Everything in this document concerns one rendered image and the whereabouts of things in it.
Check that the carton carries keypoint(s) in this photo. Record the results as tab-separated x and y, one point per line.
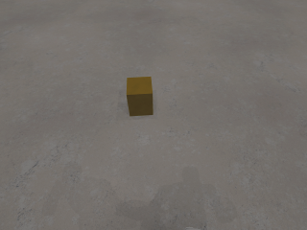
140	96

